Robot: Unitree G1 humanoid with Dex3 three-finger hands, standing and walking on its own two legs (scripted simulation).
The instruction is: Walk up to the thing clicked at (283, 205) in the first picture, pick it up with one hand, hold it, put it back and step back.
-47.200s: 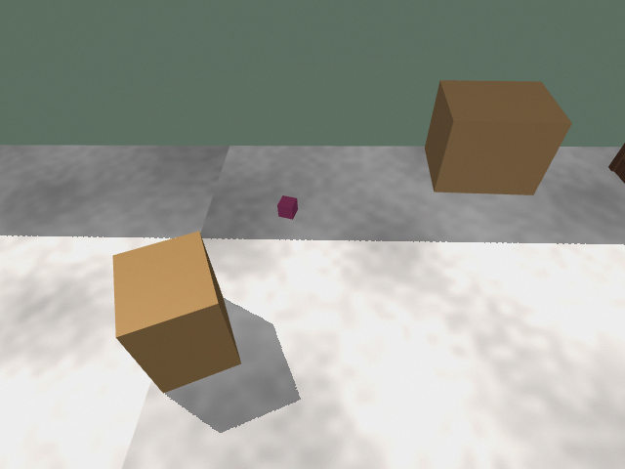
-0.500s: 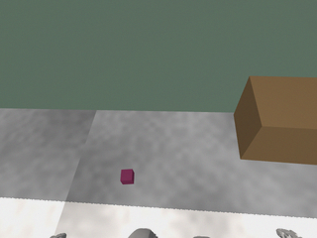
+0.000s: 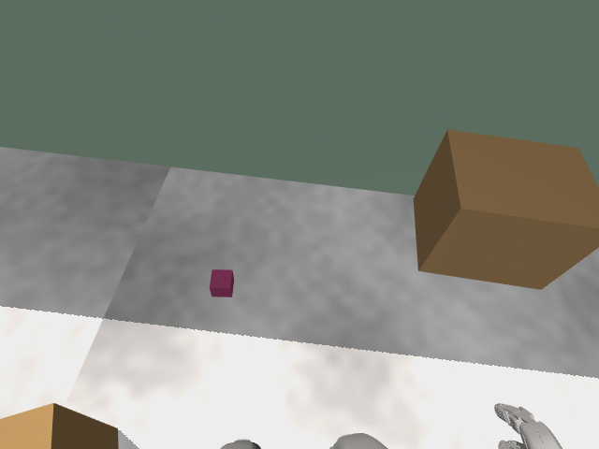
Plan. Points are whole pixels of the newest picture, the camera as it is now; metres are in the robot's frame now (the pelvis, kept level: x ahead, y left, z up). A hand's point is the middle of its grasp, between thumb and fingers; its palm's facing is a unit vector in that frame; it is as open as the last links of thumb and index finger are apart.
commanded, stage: step back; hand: left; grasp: from above
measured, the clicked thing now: (222, 283) +0.71 +0.24 -0.73
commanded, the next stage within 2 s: stand in 1.80 s
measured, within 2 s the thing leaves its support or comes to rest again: neither
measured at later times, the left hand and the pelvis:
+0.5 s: hand out of the picture -0.05 +0.23 -0.14, palm faces +0.06 -0.90 -0.43, open 7.4 cm; pelvis -0.18 -0.05 -0.01, yaw +6 degrees
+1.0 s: hand out of the picture -0.27 +0.18 -0.14, palm faces +0.06 -0.91 -0.41, open 7.4 cm; pelvis -0.30 -0.09 +0.00, yaw +2 degrees
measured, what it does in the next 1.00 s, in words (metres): walks backwards: right foot, then left foot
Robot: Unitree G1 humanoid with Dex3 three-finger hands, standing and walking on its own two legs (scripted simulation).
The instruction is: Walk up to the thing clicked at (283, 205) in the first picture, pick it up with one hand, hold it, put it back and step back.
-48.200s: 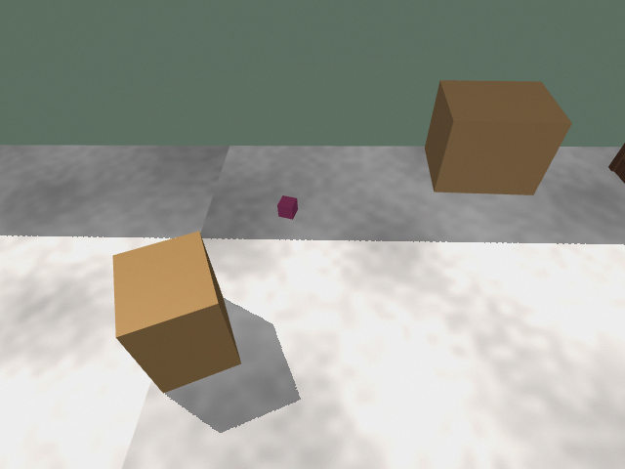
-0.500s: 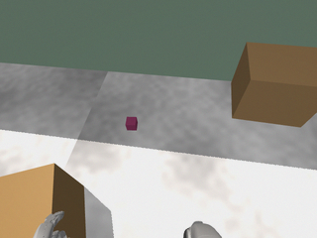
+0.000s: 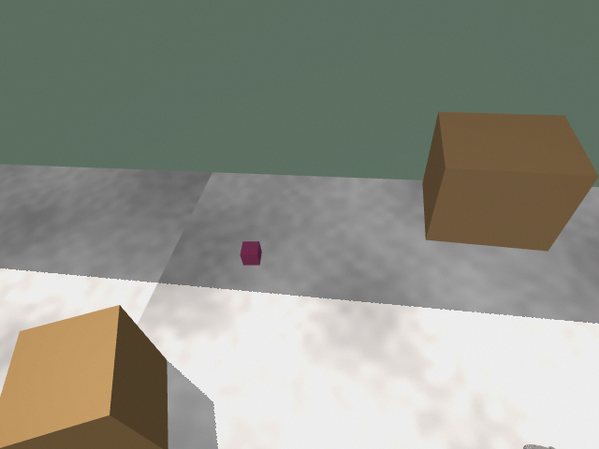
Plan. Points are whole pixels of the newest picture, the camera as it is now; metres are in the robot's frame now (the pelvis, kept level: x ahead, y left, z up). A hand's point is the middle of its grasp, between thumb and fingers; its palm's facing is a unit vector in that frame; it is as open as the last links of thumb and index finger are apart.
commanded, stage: step back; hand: left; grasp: from above
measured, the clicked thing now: (251, 253) +1.02 +0.29 -0.73
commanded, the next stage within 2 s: stand in 0.80 s
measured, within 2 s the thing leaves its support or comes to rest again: neither
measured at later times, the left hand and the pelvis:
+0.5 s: hand out of the picture +0.06 +0.28 -0.13, palm faces +0.05 -0.92 -0.39, open 7.4 cm; pelvis +0.00 +0.01 +0.01, yaw +1 degrees
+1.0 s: hand out of the picture +0.13 +0.30 -0.15, palm faces +0.01 -0.94 -0.34, open 7.4 cm; pelvis +0.06 +0.05 +0.01, yaw +1 degrees
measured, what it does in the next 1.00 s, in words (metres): steps on the spot: left foot, then left foot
